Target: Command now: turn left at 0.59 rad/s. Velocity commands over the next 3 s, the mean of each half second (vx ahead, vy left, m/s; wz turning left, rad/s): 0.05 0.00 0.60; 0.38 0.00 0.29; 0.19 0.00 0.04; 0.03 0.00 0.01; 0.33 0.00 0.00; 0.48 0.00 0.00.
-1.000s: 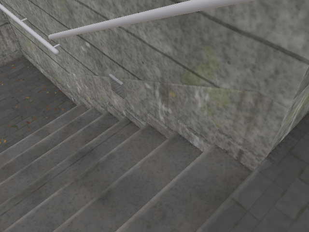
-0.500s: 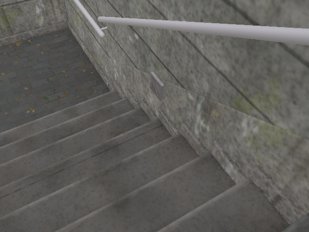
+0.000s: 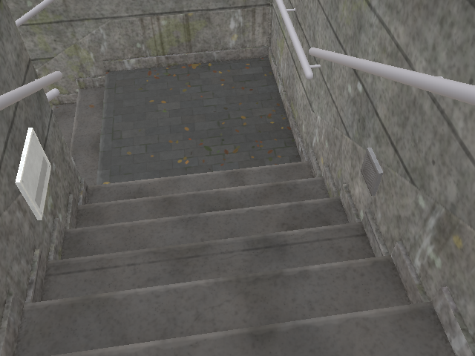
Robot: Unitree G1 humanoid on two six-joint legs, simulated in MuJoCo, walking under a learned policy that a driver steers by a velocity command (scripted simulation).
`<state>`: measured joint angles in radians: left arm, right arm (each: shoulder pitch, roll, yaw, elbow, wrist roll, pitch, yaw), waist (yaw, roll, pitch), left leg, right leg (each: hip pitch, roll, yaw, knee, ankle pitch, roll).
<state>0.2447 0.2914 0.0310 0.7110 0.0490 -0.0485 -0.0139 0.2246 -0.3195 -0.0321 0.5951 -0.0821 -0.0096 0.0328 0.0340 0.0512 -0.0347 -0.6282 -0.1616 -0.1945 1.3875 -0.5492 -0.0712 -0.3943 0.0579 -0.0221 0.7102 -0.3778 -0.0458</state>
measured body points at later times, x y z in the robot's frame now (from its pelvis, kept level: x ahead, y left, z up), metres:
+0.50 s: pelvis -0.02 +0.04 +0.03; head -0.01 +0.05 +0.48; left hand +0.05 +0.34 -0.07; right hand +0.13 -0.20 -0.08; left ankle -0.06 +0.12 -0.71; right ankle +0.00 -0.12 -0.62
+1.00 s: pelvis +0.08 +0.05 +0.00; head +0.09 +0.05 +0.45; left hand -0.08 +0.27 -0.13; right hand +0.33 -0.12 -0.11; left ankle +0.18 +0.25 -0.67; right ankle -0.02 -0.08 -0.71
